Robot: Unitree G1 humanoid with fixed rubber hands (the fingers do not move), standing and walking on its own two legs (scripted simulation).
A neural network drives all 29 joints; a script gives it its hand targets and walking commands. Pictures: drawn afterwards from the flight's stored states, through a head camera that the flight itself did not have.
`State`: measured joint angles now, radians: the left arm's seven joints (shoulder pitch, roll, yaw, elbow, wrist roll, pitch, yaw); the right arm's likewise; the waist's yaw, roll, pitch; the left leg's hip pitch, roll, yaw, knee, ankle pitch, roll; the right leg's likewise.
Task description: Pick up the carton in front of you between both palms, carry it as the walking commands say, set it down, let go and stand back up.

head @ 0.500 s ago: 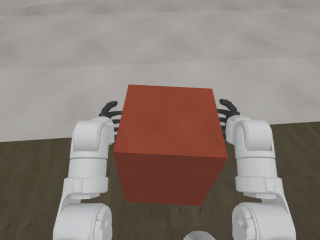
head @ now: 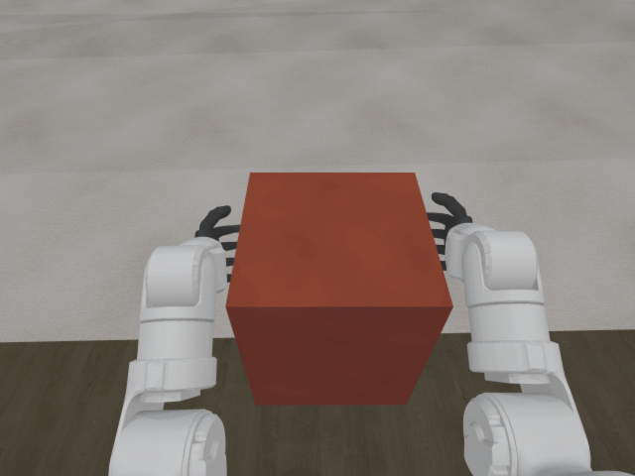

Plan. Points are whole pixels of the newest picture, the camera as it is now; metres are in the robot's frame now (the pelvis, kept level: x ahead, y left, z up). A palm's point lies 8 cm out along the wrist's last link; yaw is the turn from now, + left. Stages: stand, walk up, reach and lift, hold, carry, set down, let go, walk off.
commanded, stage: carry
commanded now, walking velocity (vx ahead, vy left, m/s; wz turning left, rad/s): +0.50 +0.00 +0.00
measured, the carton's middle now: (331, 294) +0.34 +0.01 +0.03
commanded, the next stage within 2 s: none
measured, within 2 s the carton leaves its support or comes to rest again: neither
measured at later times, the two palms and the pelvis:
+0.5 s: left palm (232, 120) +0.67 +0.18 +0.08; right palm (400, 115) +0.67 -0.12 +0.09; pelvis +0.32 +0.04 -0.04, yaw -1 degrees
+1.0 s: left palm (271, 53) +0.99 +0.14 +0.05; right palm (398, 50) +0.99 -0.16 +0.05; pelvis +0.63 +0.01 -0.08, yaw +0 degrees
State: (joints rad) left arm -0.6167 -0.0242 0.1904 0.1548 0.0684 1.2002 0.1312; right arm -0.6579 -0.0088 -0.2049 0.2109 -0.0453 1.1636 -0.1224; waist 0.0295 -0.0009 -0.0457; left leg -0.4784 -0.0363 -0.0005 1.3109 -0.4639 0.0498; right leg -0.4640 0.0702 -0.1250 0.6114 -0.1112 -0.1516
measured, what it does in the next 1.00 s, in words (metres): goes down: left foot 0.04 m lower, then right foot 0.03 m lower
